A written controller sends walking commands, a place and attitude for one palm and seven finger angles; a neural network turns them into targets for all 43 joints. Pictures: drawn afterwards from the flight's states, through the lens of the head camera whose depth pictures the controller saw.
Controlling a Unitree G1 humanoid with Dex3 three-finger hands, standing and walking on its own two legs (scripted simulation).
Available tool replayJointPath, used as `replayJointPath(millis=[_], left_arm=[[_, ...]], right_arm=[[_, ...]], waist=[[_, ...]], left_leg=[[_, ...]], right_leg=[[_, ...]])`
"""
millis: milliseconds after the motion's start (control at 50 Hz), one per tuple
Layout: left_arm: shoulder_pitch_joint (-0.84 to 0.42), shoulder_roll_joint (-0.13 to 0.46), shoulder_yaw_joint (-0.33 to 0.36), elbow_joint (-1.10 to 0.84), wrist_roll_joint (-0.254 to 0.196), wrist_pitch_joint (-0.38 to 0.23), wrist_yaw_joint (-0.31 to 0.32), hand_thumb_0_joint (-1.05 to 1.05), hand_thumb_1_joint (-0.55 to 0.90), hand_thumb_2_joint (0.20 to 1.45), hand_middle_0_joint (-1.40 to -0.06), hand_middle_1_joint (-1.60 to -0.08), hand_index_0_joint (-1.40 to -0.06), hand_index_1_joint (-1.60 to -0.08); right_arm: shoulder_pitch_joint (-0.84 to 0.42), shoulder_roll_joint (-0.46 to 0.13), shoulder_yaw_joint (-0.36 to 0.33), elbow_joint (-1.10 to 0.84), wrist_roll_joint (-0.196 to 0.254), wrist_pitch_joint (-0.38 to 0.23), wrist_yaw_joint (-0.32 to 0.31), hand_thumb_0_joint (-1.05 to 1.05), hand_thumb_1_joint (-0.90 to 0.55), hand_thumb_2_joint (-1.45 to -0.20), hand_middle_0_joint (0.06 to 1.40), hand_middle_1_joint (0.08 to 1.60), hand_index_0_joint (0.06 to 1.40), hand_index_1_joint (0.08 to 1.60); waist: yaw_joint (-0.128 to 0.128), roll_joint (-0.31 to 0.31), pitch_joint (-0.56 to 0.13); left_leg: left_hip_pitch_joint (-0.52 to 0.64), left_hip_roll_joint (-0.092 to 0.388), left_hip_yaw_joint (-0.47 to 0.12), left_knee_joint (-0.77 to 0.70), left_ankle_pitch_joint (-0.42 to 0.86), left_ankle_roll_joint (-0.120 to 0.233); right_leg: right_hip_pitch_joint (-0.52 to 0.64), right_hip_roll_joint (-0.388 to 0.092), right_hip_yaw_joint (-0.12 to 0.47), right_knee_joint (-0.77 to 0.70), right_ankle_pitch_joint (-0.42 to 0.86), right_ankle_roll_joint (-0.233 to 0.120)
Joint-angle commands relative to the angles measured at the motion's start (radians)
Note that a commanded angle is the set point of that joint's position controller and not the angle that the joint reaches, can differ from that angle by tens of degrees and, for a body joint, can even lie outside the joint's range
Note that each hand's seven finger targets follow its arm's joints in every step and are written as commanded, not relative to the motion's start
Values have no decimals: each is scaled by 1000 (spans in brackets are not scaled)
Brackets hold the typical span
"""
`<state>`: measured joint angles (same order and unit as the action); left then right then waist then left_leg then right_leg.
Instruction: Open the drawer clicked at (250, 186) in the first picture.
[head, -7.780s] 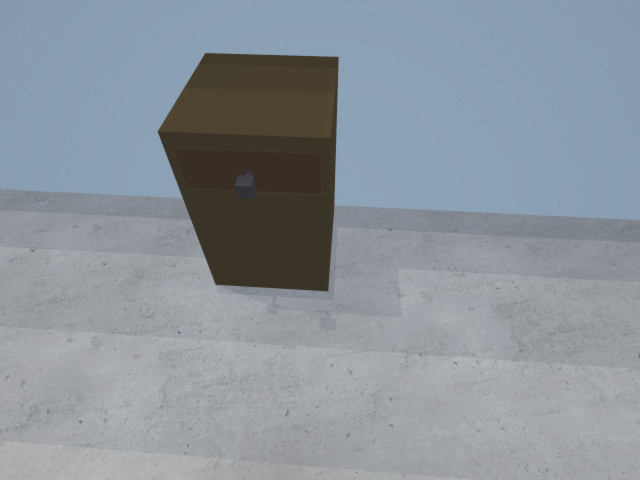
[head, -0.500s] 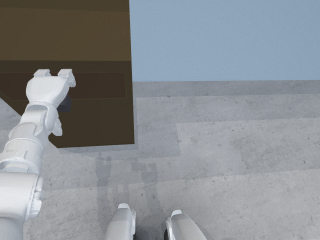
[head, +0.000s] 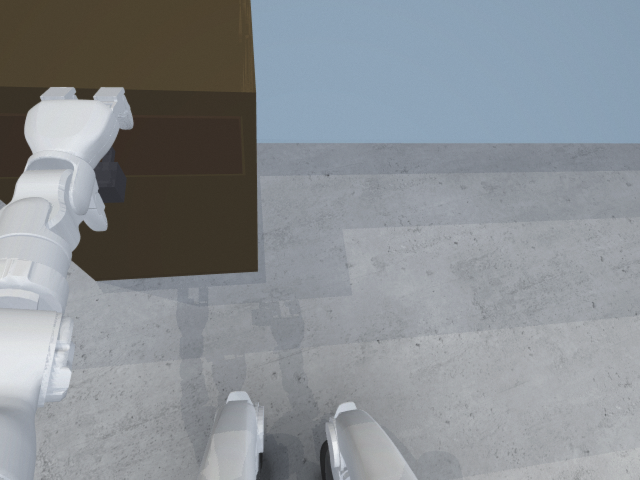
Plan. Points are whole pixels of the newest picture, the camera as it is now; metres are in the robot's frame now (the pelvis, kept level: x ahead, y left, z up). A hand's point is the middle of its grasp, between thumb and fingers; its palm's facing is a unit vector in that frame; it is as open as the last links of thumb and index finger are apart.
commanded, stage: move the hooked fingers above the handle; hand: left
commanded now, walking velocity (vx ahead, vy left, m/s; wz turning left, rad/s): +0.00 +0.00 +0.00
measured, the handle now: (106, 171) +0.55 +0.29 -0.08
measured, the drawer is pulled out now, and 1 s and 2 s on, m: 0.00 0.00 0.00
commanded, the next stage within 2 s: lower the fingers behind the handle in 1.30 s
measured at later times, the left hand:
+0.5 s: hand (90, 163) +0.51 +0.28 -0.01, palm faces -0.08 -0.04 -1.00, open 13.7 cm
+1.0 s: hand (86, 172) +0.50 +0.28 -0.02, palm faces -0.05 -0.04 -1.00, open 13.8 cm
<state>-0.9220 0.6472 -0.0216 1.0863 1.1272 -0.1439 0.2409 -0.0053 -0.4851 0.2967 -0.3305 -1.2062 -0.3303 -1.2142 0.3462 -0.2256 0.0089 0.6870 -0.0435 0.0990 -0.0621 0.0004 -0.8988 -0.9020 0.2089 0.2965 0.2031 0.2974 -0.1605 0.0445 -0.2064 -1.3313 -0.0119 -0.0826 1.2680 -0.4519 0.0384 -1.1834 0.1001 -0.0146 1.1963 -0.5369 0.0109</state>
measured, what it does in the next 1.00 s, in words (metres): stands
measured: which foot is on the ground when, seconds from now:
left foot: down 0.00-1.00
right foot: down 0.00-1.00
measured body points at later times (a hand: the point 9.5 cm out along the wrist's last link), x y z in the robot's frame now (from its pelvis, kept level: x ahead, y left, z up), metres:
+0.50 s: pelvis +0.00 +0.00 +0.00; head +0.16 +0.04 +0.42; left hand +0.51 +0.28 +0.04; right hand +0.02 -0.27 -0.11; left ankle +0.06 +0.09 -0.62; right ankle +0.01 -0.14 -0.62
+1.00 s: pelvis +0.01 +0.00 +0.00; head +0.16 +0.05 +0.42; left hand +0.50 +0.28 +0.04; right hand +0.03 -0.27 -0.11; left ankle +0.06 +0.09 -0.62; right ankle +0.01 -0.14 -0.62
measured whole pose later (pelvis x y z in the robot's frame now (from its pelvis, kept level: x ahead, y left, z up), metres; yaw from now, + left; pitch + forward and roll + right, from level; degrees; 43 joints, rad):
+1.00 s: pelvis +0.01 +0.00 +0.00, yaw -1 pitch +30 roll -7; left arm -0.84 0.63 0.05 1.06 1.14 -0.16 0.37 0.00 -0.49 0.30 -0.32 -1.20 -0.32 -1.21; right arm 0.31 -0.24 -0.01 0.67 -0.06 0.14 -0.03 0.00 -0.90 -0.90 0.21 0.30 0.20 0.30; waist -0.13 0.05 -0.19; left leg -1.33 -0.01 -0.07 1.28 -0.47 0.05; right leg -1.18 0.10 0.00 1.20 -0.55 0.02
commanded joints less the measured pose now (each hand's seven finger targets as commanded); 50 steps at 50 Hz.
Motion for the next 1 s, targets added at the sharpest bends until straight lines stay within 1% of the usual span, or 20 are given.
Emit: replayJointPath(millis=[0, 20, 40, 60, 180, 260, 300, 340, 400, 460, 500, 560, 580, 640, 660, 740, 800, 820, 880, 980], left_arm=[[-342, 256, 139, -47, 17, 4, 106, 0, -500, 300, -300, -1200, -300, -1200], [-335, 295, 164, -39, 30, 21, 126, 0, -500, 300, -300, -1200, -300, -1200], [-312, 281, 157, -31, 36, 45, 145, 0, -500, 300, -300, -1200, -300, -1200], [-354, 287, 152, -45, 47, 61, 164, 0, -500, 300, -300, -1200, -300, -1200], [-395, 362, 170, -37, 46, 140, 185, 0, -500, 300, -300, -1200, -300, -1200], [-488, 347, 144, -206, 24, 85, 123, 0, -500, 300, -300, -1200, -300, -1200], [-502, 288, 104, -266, 2, 44, 85, 0, -500, 300, -300, -1200, -300, -1200], [-470, 237, 83, -294, -12, 10, 68, 0, -500, 300, -300, -1200, -300, -1200], [-435, 238, 102, -259, -10, -3, 75, 0, -500, 300, -300, -1200, -300, -1200], [-367, 228, 113, -172, 6, 18, 113, 0, -500, 300, -300, -1200, -300, -1200], [-313, 269, 152, -94, 12, 48, 129, 0, -500, 300, -300, -1200, -300, -1200], [-329, 279, 146, -109, 26, 59, 148, 0, -500, 300, -300, -1200, -300, -1200], [-323, 267, 139, -109, 21, 61, 152, 0, -500, 300, -300, -1200, -300, -1200], [-274, 320, 185, -103, 22, 66, 156, 0, -500, 300, -300, -1200, -300, -1200], [-272, 310, 180, -112, 24, 63, 155, 0, -500, 300, -300, -1200, -300, -1200], [-253, 316, 185, -157, 13, 39, 143, 0, -500, 300, -300, -1200, -300, -1200], [-331, 244, 133, -230, 6, -7, 137, 0, -500, 300, -300, -1200, -300, -1200], [-347, 261, 142, -250, 13, -24, 140, 0, -500, 300, -300, -1200, -300, -1200], [-385, 202, 109, -280, 1, -42, 157, 0, -500, 300, -300, -1200, -300, -1200], [-389, 212, 125, -193, 17, 13, 205, 0, -500, 300, -300, -1200, -300, -1200]], right_arm=[[144, -208, -63, -52, -10, 8, 1, 0, -900, -900, 200, 300, 200, 300], [146, -213, -57, -69, -10, 19, 6, 0, -900, -900, 200, 300, 200, 300], [144, -214, -58, -83, -13, 29, 14, 0, -900, -900, 200, 300, 200, 300], [144, -216, -61, -90, -10, 35, 17, 0, -900, -900, 200, 300, 200, 300], [137, -233, -55, -114, 1, 49, 23, 0, -900, -900, 200, 300, 200, 300], [137, -224, -68, -110, 2, 20, 7, 0, -900, -900, 200, 300, 200, 300], [140, -216, -76, -93, -1, 5, -2, 0, -900, -900, 200, 300, 200, 300], [150, -209, -85, -70, -4, -1, -6, 0, -900, -900, 200, 300, 200, 300], [155, -205, -83, -45, -8, 2, -5, 0, -900, -900, 200, 300, 200, 300], [157, -202, -77, -47, -9, 18, 5, 0, -900, -900, 200, 300, 200, 300], [156, -210, -68, -53, -10, 31, 13, 0, -900, -900, 200, 300, 200, 300], [151, -212, -67, -76, -7, 44, 19, 0, -900, -900, 200, 300, 200, 300], [150, -212, -68, -77, -8, 47, 23, 0, -900, -900, 200, 300, 200, 300], [147, -220, -68, -87, -9, 60, 25, 0, -900, -900, 200, 300, 200, 300], [142, -216, -69, -95, -6, 61, 26, 0, -900, -900, 200, 300, 200, 300], [131, -217, -71, -98, -8, 62, 24, 0, -900, -900, 200, 300, 200, 300], [124, -209, -86, -86, -10, 45, 17, 0, -900, -900, 200, 300, 200, 300], [126, -213, -89, -79, -10, 42, 13, 0, -900, -900, 200, 300, 200, 300], [130, -209, -101, -57, -15, 30, 10, 0, -900, -900, 200, 300, 200, 300], [139, -211, -97, -41, -17, 34, 22, 0, -900, -900, 200, 300, 200, 300]], waist=[[-11, 184, -317], [-1, 168, -342], [11, 174, -360], [-9, 147, -380], [-11, 111, -464], [-21, 202, -620], [-38, 212, -643], [-31, 240, -613], [-24, 244, -532], [-13, 196, -455], [1, 164, -408], [-2, 134, -422], [1, 158, -427], [22, 130, -460], [19, 119, -477], [29, 146, -495], [-6, 153, -502], [-4, 178, -513], [-22, 190, -525], [-16, 208, -484]], left_leg=[[541, 40, -22, -126, 200, 5], [522, 37, -17, -118, 229, 3], [516, 32, -5, -113, 243, 5], [509, 34, -3, -108, 237, 9], [494, 24, 12, -111, 172, 19], [633, 36, -2, -104, 207, 16], [697, 43, -17, -103, 238, 14], [744, 49, -30, -110, 260, 6], [723, 51, -28, -117, 294, 4], [662, 47, -21, -123, 298, 3], [605, 43, -8, -128, 299, 7], [579, 38, 5, -127, 310, 11], [586, 36, 12, -129, 307, 11], [588, 36, 17, -125, 332, 12], [584, 36, 20, -124, 328, 15], [614, 39, 21, -126, 334, 11], [655, 46, 5, -122, 313, 12], [677, 50, -5, -122, 316, 5], [716, 52, -20, -120, 311, 2], [709, 49, -28, -129, 328, -9]], right_leg=[[-131, -5, -56, -125, 114, -78], [-110, -4, -58, -109, 129, -77], [-87, 0, -54, -113, 134, -78], [-77, -1, -52, -117, 138, -72], [8, -4, -44, -129, 121, -52], [7, -5, -36, -128, 140, -52], [-11, -5, -36, -132, 152, -56], [-49, -4, -42, -135, 154, -62], [-71, -4, -46, -141, 165, -68], [-64, 0, -56, -145, 168, -69], [-32, 1, -53, -151, 178, -70], [9, 3, -48, -155, 203, -66], [20, 3, -47, -158, 204, -66], [60, 3, -43, -150, 230, -63], [70, 2, -40, -152, 235, -60], [79, 2, -36, -150, 240, -61], [28, -1, -34, -157, 210, -59], [-1, -1, -37, -145, 201, -61], [-42, -3, -41, -143, 189, -63], [-68, -3, -57, -137, 187, -69]])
